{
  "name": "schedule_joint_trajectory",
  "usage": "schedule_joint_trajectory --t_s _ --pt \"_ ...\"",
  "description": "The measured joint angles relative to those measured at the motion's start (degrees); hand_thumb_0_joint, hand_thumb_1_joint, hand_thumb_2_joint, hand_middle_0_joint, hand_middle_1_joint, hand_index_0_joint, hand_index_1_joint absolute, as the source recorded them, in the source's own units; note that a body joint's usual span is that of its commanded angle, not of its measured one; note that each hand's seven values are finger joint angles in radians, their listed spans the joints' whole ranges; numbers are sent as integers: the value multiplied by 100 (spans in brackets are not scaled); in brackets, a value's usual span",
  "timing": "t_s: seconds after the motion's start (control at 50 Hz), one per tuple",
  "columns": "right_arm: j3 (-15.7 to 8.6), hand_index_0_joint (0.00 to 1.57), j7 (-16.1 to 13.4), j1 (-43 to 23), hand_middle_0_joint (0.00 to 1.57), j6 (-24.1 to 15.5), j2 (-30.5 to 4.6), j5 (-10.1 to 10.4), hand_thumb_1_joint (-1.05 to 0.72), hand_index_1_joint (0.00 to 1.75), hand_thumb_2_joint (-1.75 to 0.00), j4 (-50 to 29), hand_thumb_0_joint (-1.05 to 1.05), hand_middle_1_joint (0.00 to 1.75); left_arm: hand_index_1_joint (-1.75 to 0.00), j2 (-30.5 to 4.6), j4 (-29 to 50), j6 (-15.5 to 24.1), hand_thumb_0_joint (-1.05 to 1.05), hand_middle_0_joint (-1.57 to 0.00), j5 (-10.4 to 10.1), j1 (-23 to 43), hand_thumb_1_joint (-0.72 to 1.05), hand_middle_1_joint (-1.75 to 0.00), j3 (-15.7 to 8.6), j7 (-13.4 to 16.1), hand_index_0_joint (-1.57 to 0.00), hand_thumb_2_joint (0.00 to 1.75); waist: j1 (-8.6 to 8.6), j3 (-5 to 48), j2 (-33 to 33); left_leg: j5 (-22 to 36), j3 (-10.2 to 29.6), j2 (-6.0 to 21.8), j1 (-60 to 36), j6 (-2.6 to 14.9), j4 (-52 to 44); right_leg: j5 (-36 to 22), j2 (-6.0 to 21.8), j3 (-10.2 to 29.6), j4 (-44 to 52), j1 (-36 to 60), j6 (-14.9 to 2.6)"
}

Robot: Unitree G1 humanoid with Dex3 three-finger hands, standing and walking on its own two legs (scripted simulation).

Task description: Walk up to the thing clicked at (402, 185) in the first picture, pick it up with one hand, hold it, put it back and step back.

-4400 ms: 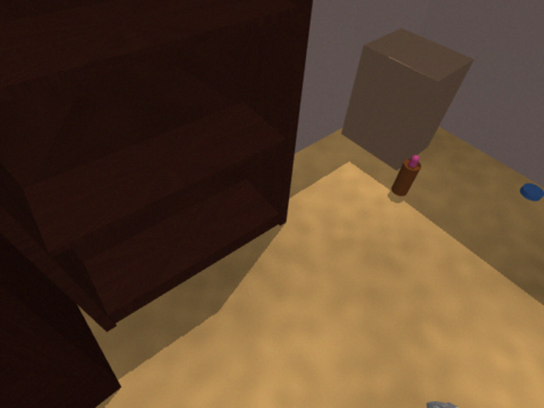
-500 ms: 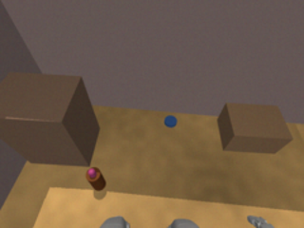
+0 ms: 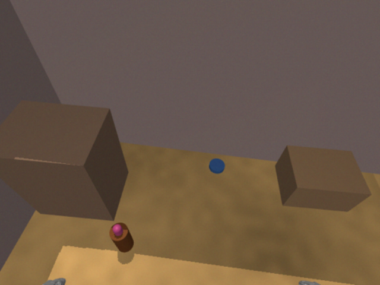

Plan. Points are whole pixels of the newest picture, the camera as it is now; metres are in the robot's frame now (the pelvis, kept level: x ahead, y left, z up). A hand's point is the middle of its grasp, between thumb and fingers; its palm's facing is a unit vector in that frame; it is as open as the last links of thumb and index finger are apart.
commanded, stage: walk up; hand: left
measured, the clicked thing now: (121, 236) +0.41 +0.29 -0.65
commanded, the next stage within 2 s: stand in 0.96 s
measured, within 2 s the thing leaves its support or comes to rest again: neither
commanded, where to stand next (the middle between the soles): +0.04 +0.02 m, yaw +0 degrees
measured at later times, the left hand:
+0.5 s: hand out of the picture +0.08 +0.26 -0.15, palm faces +0.00 -0.94 -0.35, open 7.4 cm
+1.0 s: hand out of the picture +0.09 +0.26 -0.15, palm faces +0.00 -0.94 -0.34, open 7.4 cm
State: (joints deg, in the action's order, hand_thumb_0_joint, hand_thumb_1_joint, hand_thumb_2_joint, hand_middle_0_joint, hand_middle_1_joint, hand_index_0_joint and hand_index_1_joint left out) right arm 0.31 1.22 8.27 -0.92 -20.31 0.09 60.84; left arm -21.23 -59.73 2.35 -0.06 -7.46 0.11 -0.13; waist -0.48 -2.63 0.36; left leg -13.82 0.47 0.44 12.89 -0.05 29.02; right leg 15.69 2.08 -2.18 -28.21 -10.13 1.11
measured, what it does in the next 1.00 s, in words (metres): stands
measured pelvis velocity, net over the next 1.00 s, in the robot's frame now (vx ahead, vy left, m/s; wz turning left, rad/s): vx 0.02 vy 0.00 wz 0.01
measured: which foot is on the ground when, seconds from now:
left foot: down 0.00-1.00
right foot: down 0.00-1.00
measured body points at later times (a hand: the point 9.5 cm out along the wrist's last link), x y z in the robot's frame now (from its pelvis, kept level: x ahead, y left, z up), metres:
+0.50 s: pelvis +0.01 +0.00 +0.01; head +0.01 +0.00 +0.46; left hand +0.08 +0.31 -0.12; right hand +0.10 -0.30 -0.12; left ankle +0.02 +0.12 -0.74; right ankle +0.00 -0.13 -0.74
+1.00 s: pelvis +0.02 +0.00 +0.01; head +0.02 +0.00 +0.46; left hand +0.09 +0.31 -0.12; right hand +0.10 -0.30 -0.12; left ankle +0.02 +0.12 -0.74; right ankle +0.00 -0.13 -0.74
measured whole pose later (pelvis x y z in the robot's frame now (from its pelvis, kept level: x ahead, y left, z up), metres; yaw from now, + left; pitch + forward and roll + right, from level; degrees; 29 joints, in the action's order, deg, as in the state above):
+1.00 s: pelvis +0.02 +0.00 +0.01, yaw +1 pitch -2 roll +0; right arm -0.4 0.3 5.9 -0.1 -20.0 -0.2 65.1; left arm -20.0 -65.3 1.1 0.6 -5.4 -0.6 -0.2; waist -0.2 -2.7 -0.1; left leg -11.0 0.8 -0.2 7.5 0.0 20.8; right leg 12.8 2.6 -2.8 -19.6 -4.4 1.7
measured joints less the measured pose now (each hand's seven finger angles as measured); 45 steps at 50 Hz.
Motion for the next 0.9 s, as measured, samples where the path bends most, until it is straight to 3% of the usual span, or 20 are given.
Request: schedule_joint_trajectory --t_s 0.3,0.9 --pt "-63 20 -41 -346 20 45 -66 1 -91 30 -90 266 0 30 -30 40 -453 -59 0 -20 47 200 91 -30 7 -23 -21 90 -7 -9 -79 200 28 -14 -320 1 -489 -227 4 -41 560 365 23" --pt "-74 20 -68 -183 20 81 26 -39 -91 30 -90 434 0 30 -30 127 -567 -111 0 -20 86 182 91 -30 -71 -23 -21 90 30 -1 -59 281 53 -63 -496 16 -779 -298 48 -77 856 559 55"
